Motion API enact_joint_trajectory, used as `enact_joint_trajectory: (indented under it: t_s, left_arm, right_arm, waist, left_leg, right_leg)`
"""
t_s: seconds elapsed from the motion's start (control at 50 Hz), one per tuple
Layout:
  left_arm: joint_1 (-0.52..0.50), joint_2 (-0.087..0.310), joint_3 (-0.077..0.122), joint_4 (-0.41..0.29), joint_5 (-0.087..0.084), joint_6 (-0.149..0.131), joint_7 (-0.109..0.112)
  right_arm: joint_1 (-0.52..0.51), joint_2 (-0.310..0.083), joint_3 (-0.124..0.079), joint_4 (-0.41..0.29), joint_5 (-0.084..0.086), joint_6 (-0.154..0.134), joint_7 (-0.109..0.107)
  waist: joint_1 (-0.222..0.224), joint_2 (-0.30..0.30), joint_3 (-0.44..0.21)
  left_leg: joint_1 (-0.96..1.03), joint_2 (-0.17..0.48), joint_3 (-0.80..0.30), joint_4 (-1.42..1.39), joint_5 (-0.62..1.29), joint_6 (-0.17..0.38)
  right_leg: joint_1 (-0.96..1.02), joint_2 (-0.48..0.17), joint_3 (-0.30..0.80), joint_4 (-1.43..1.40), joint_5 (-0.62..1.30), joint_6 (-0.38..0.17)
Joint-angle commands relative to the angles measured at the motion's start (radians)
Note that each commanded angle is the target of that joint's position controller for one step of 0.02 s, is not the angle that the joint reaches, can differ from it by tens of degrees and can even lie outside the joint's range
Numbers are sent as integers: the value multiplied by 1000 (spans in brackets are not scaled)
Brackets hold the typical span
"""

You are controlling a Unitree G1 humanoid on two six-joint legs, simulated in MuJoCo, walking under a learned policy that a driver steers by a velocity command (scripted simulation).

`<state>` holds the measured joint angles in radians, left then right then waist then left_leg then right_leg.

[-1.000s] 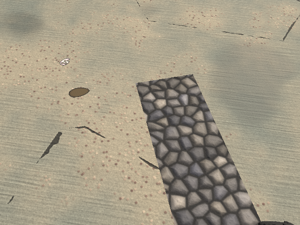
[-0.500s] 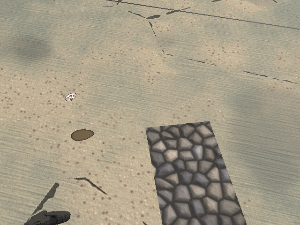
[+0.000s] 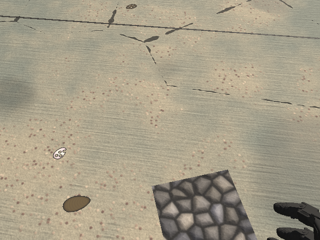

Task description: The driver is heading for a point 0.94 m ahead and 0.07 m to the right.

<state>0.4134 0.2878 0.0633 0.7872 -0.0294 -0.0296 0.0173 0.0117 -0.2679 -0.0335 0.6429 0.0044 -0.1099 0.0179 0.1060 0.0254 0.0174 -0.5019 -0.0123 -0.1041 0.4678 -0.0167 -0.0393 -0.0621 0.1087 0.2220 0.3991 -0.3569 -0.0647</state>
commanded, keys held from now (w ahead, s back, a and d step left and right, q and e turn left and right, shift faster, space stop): w+e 0.36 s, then w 0.16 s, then w+q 0.48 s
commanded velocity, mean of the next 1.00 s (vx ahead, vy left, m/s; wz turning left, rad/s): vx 0.50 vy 0.00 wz -0.17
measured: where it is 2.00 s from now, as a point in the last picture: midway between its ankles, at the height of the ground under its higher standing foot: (208, 146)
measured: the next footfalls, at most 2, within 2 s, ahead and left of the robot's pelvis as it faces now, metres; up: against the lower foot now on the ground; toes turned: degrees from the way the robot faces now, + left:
left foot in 0.04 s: +0.18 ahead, +0.13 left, +0.00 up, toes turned -7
right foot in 0.54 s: +0.41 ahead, -0.20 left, +0.00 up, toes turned -19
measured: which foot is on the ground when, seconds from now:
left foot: up 0.00-0.02, down 0.04-0.54, up 0.56-1.00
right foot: down 0.00-0.04, up 0.06-0.52, down 0.54-1.00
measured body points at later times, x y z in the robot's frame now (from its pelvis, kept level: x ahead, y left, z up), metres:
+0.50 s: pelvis +0.26 -0.02 -0.01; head +0.29 -0.04 +0.44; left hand +0.55 +0.12 -0.08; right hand +0.17 -0.30 -0.13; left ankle +0.14 +0.13 -0.74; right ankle +0.37 -0.19 -0.72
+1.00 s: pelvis +0.52 -0.11 +0.00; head +0.54 -0.11 +0.44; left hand +0.60 +0.16 -0.13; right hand +0.66 -0.38 -0.11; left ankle +0.71 -0.01 -0.70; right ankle +0.37 -0.19 -0.74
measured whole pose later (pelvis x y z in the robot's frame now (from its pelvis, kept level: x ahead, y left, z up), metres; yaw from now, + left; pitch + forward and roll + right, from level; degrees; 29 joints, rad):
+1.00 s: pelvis +0.52 -0.11 +0.00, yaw -7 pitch +1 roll -3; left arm 0.32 0.27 0.07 0.82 0.00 -0.07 0.01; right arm 0.12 -0.26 -0.04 0.77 0.02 -0.04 0.05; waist 0.06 0.04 0.03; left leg -0.64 0.09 0.00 0.66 0.02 0.03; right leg 0.10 0.03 -0.22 0.21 -0.33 -0.01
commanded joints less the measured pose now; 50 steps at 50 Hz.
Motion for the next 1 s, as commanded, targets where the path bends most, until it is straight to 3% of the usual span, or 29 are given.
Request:
enact_joint_trajectory:
  t_s: [0.02, 0.04, 0.06, 0.08, 0.1, 0.12, 0.14, 0.16, 0.2, 0.24, 0.36, 0.42, 0.46, 0.5, 0.52, 0.54, 0.56, 0.58, 0.6, 0.62, 0.64, 0.66, 0.7, 0.78, 0.88, 0.94, 1.0]
  left_arm:
    - [-53, 133, 34, -72, 4, -4, 4]
    - [-67, 83, 15, -94, 17, -9, -1]
    - [68, 9, -8, -115, 2, -19, -1]
    - [84, 88, 0, -110, -10, -22, 1]
    - [-7, 154, 20, -109, -10, -18, 0]
    - [-71, 157, 24, -119, 0, -12, 1]
    - [-107, 145, 27, -131, 9, -11, -2]
    - [-112, 130, 29, -137, 8, -7, -8]
    - [-110, 87, 22, -146, 1, 4, -17]
    - [-145, 69, 17, -168, 6, 9, -20]
    - [-292, 46, 1, -208, 8, -7, -50]
    - [-385, 30, -9, -245, 7, -13, -63]
    - [-415, 43, -6, -266, 8, -15, -69]
    - [-378, 77, 9, -269, 17, -15, -70]
    - [-274, 109, 29, -244, 21, -13, -66]
    - [-125, 158, 56, -199, 21, -10, -55]
    - [30, 249, 80, -173, 32, -2, -35]
    - [31, 285, 73, -174, 29, -7, -34]
    - [28, 192, 50, -175, 30, -16, -38]
    - [-23, 170, 39, -162, 31, -24, -38]
    - [-86, 141, 31, -153, 29, -30, -39]
    - [-136, 108, 22, -153, 33, -37, -42]
    - [-182, 79, 20, -146, 41, -57, -44]
    - [-185, 90, 29, -98, 51, -83, -32]
    - [-160, 120, 37, -59, 43, -79, -14]
    - [-108, 141, 46, -23, 30, -62, -8]
    - [-101, 165, 56, -4, 15, -36, -2]
  right_arm:
    - [98, -157, -64, -40, -1, -27, -10]
    - [244, -204, -80, -26, -16, -28, -20]
    - [348, -283, -99, 2, -27, -13, -22]
    - [359, -222, -90, 13, -3, -4, -13]
    - [309, -151, -71, 3, 0, -1, -15]
    - [260, -127, -61, 1, -7, 5, -15]
    - [226, -105, -53, 10, -10, 8, -14]
    - [207, -90, -46, 18, -17, 6, -14]
    - [198, -92, -49, 33, -14, -1, -12]
    - [203, -118, -59, 53, -10, -8, -12]
    - [227, -173, -70, 98, -5, 4, -19]
    - [298, -195, -73, 138, 10, 15, -15]
    - [324, -211, -77, 161, 22, 27, -12]
    - [322, -239, -82, 174, 31, 38, -15]
    - [312, -247, -81, 179, 33, 45, -19]
    - [326, -223, -67, 184, 29, 46, -24]
    - [347, -150, -37, 154, 2, 37, -22]
    - [444, -64, -3, 156, 0, 18, -7]
    - [340, -177, -36, 160, 36, 7, 0]
    - [257, -188, -41, 125, 56, 3, 2]
    - [232, -167, -38, 124, 42, 3, -5]
    - [239, -164, -43, 132, 27, 12, -8]
    - [309, -127, -41, 161, 29, 43, -9]
    - [254, -91, -40, 145, 24, 70, -18]
    - [121, -59, -26, 105, 15, 57, 9]
    - [36, -52, -18, 59, 15, 57, 27]
    - [6, -69, -24, 18, 15, 58, 45]
  waist:
    - [-134, -143, -80]
    - [-202, -73, -211]
    - [-166, 204, -352]
    - [-168, 246, -324]
    - [-188, 128, -177]
    - [-176, 60, -90]
    - [-159, 49, -30]
    - [-136, 74, -7]
    - [-120, 97, 2]
    - [-117, 75, 12]
    - [-161, 30, 29]
    - [-191, 17, 55]
    - [-184, 25, 67]
    - [-136, 55, 27]
    - [-66, 58, -40]
    - [8, 43, -126]
    - [50, -93, -271]
    - [-18, -264, -430]
    - [39, -132, -379]
    - [21, -131, -213]
    - [-21, -89, -140]
    - [-57, -106, -87]
    - [-108, -124, -70]
    - [-118, -88, 8]
    - [-71, -69, 53]
    - [-37, -53, 85]
    - [-48, -70, 79]
  left_leg:
    - [307, 15, 18, -66, -27, 62]
    - [554, 158, -103, -31, -67, 127]
    - [889, 390, -498, -67, -203, 288]
    - [871, 448, -695, -136, -432, 313]
    - [742, 396, -558, -163, -465, 268]
    - [619, 349, -412, -179, -359, 235]
    - [522, 307, -314, -207, -254, 223]
    - [456, 276, -235, -233, -184, 210]
    - [391, 252, -135, -279, -112, 215]
    - [381, 263, -70, -310, -41, 235]
    - [424, 240, 137, -316, 106, 207]
    - [470, 262, 162, -311, 111, 202]
    - [533, 290, 166, -282, 181, 195]
    - [577, 298, 188, -175, 472, 178]
    - [563, 279, 223, -40, 618, 157]
    - [448, 241, 253, 149, 604, 127]
    - [132, 171, 268, 494, 228, 80]
    - [-119, 8, 122, 781, -587, 46]
    - [-198, 43, -5, 862, -577, 56]
    - [-249, 81, 17, 842, -495, 64]
    - [-226, 121, 29, 772, -408, 62]
    - [-184, 145, 30, 726, -349, 54]
    - [-84, 162, 18, 706, -269, 39]
    - [-169, 155, -17, 593, -122, 11]
    - [-155, 127, 51, 302, 112, 26]
    - [-192, 119, 85, 205, 91, 53]
    - [-193, 89, 133, 159, -34, 95]
  right_leg:
    - [-98, -192, 191, 86, 392, -73]
    - [-204, -141, 123, 325, 311, -41]
    - [-530, 4, -26, 641, -124, 27]
    - [-687, -68, -41, 804, -238, 40]
    - [-728, -111, -38, 859, -149, 49]
    - [-709, -143, -74, 854, -72, 57]
    - [-691, -167, -84, 815, -21, 63]
    - [-656, -194, -89, 787, 12, 65]
    - [-621, -213, -116, 755, 46, 70]
    - [-646, -225, -120, 701, 97, 82]
    - [-614, -215, -175, 394, 376, 73]
    - [-579, -190, -206, 276, 366, 46]
    - [-569, -169, -222, 224, 286, 18]
    - [-462, -118, -265, 182, 192, -19]
    - [-302, -82, -290, 136, 214, -45]
    - [-41, -69, -279, 106, 279, -73]
    - [329, -292, 15, 138, 307, -157]
    - [500, -521, 465, 17, 205, -298]
    - [432, -501, 423, -29, 166, -257]
    - [288, -461, 240, -52, 235, -213]
    - [160, -413, 135, -78, 287, -180]
    - [57, -380, 55, -116, 336, -165]
    - [-58, -359, -29, -199, 339, -162]
    - [-91, -353, -175, -272, 415, -152]
    - [-44, -332, -327, -298, 436, -108]
    - [62, -369, -361, -275, 468, -100]
    - [170, -398, -390, -184, 657, -76]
